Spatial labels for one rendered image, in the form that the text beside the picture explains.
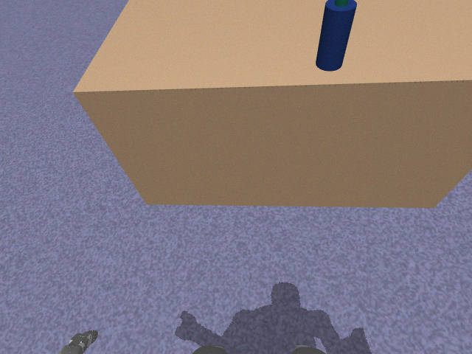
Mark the left robot hand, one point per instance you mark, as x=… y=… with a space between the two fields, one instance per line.
x=79 y=343

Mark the bottle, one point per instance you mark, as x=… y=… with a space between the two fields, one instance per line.
x=336 y=25

